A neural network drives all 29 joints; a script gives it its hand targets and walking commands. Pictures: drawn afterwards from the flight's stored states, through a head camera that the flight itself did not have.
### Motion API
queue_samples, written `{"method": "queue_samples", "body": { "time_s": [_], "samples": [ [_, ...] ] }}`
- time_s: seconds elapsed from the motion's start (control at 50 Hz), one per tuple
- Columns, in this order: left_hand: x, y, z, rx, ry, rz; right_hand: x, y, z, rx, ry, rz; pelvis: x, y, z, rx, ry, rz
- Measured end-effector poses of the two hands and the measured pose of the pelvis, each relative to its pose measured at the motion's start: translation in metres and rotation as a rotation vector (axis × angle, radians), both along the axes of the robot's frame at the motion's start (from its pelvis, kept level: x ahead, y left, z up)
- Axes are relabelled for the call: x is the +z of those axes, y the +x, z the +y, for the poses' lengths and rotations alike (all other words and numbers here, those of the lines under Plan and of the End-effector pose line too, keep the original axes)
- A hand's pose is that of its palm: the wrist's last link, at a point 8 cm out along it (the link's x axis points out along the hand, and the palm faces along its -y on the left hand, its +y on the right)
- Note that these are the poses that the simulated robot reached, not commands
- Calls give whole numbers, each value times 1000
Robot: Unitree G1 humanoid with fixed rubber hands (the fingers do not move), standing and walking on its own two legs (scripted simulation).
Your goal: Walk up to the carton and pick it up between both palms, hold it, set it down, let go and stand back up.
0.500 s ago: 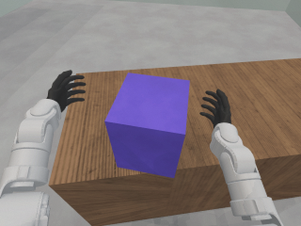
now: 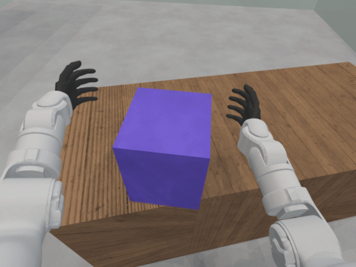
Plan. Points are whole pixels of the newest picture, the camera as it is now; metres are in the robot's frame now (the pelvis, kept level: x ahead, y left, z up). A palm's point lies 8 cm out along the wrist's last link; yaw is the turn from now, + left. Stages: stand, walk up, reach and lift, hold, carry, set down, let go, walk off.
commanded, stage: reach and lift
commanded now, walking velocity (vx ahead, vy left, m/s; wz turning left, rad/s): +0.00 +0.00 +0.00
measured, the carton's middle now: (168, 150) +0.42 -0.03 +0.00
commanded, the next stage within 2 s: none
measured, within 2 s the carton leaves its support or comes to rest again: neither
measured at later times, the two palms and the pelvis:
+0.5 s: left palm (90, 133) +0.46 +0.17 +0.06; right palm (244, 143) +0.37 -0.21 +0.05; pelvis +0.01 +0.00 +0.00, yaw +0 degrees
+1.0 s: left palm (109, 139) +0.46 +0.13 +0.04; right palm (231, 145) +0.38 -0.19 +0.04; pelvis +0.01 +0.00 -0.01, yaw -1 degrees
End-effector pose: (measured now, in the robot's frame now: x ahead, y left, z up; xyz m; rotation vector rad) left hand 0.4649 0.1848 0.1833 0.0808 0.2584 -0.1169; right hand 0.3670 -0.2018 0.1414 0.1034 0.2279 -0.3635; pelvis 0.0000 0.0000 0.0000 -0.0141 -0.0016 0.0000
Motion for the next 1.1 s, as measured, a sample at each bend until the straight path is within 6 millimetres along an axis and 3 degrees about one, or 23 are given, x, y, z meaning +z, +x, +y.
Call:
{"method": "queue_samples", "body": {
  "time_s": [0.32, 0.52, 0.7, 0.88, 1.1],
  "samples": [
    [-83, -3, -19, -3, -49, 31, -54, 4, -9, -49, -29, 47, -1, 2, 2, -2, -3, 105],
    [-124, 0, -15, 17, -55, 52, -90, 5, -12, -65, -63, 87, -3, 7, 3, -4, -4, 213],
    [-142, 6, -17, -10, -23, 47, -101, 13, -5, -53, -85, 51, -5, 12, 4, -6, -6, 285],
    [-147, 2, -40, -62, -6, 45, -102, 14, 1, -35, -91, 21, -5, 11, 2, -8, -6, 293],
    [-146, -8, -66, -90, -19, 39, -104, 10, 32, 27, -108, 23, -5, 6, 1, -10, -7, 284]
  ]
}}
